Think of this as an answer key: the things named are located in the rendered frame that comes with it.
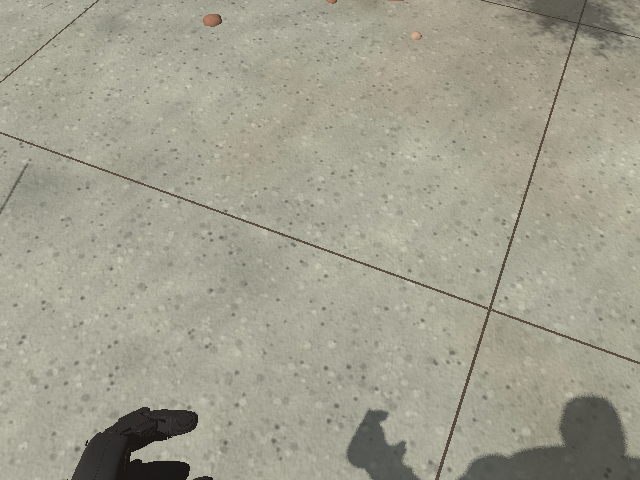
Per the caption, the left robot hand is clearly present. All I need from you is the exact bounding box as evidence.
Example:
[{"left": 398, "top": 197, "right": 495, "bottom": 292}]
[{"left": 67, "top": 407, "right": 213, "bottom": 480}]

